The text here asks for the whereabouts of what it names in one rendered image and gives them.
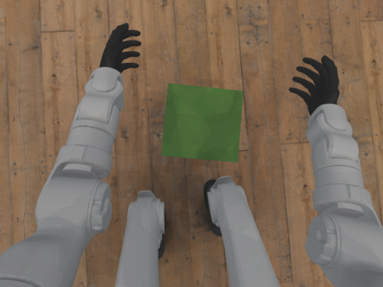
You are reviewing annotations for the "left robot upper arm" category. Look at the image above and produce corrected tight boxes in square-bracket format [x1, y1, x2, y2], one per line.
[0, 176, 112, 287]

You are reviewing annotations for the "robot right thigh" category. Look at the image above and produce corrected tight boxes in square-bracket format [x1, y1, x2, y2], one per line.
[207, 182, 280, 287]

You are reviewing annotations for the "left robot hand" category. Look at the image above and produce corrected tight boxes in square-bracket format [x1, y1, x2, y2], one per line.
[99, 23, 141, 73]

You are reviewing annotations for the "robot right forearm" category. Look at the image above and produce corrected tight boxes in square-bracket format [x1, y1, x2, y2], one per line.
[306, 103, 383, 230]

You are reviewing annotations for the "robot left forearm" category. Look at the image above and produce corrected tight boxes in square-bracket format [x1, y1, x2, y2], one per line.
[35, 67, 124, 227]

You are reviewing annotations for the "right robot upper arm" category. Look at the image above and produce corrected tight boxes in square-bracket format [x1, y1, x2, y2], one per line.
[305, 213, 383, 287]

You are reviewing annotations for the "right robot hand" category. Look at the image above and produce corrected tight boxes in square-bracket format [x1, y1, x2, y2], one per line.
[289, 56, 340, 115]

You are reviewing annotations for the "robot left foot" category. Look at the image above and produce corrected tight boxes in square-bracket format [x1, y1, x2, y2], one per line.
[158, 212, 166, 259]

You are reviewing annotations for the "carton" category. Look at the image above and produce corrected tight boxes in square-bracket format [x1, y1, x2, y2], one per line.
[161, 83, 244, 163]

